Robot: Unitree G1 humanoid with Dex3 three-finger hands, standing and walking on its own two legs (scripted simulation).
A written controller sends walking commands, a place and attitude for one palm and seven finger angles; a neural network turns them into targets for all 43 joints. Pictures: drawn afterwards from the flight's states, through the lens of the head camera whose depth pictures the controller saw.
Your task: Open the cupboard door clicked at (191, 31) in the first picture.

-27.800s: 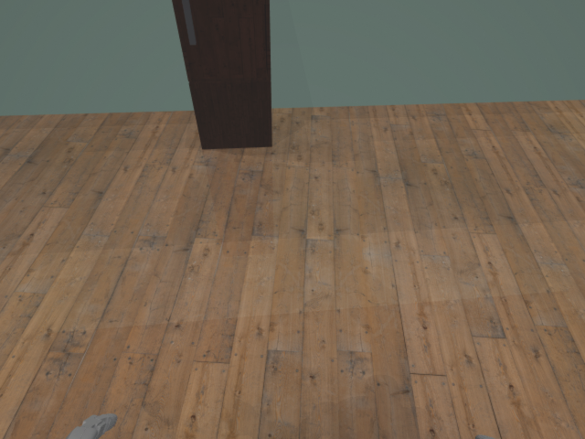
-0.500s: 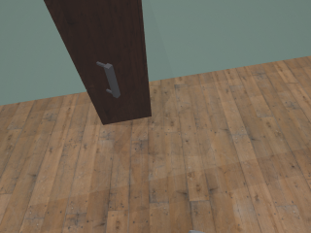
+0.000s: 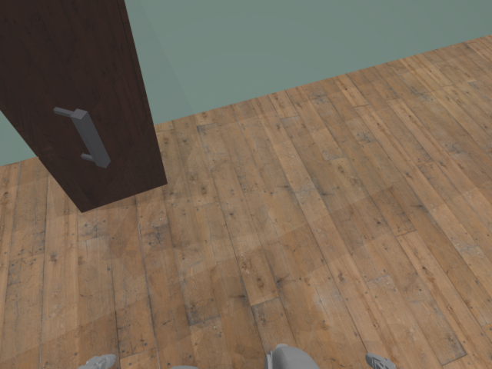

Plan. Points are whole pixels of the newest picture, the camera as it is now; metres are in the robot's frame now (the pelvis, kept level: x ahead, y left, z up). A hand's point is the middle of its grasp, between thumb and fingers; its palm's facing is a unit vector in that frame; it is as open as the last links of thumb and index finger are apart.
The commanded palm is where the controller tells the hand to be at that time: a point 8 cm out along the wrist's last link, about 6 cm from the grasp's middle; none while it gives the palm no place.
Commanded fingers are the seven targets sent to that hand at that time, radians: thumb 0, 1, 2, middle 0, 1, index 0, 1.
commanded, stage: walk to a spot facing it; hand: left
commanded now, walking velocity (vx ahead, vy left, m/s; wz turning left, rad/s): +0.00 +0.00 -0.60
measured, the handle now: (83, 138) +0.55 +0.43 -0.08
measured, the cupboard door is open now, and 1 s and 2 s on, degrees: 49 49 49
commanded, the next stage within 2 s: turn to face it in 1.88 s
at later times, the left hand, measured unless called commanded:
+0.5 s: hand (165, 334) +0.18 +0.16 -0.17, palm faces -0.32 -0.93 -0.20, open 7.4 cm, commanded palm none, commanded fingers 0.00 0.90 0.90 -0.20 -0.30 -0.20 -0.30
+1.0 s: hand (289, 206) +0.48 -0.08 -0.16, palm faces -0.66 -0.73 -0.17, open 7.4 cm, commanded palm none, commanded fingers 0.00 0.90 0.90 -0.20 -0.30 -0.20 -0.30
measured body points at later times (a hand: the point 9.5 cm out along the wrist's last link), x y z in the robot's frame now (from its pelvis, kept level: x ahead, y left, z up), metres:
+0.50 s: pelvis +0.07 -0.02 +0.00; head +0.12 -0.02 +0.45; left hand +0.19 +0.21 -0.15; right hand +0.07 -0.30 -0.13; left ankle +0.14 +0.10 -0.71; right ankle +0.00 -0.14 -0.74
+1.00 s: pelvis +0.23 -0.11 -0.02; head +0.28 -0.14 +0.42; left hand +0.52 -0.04 -0.15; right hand +0.00 -0.20 -0.15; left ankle +0.16 +0.08 -0.73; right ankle +0.26 -0.22 -0.74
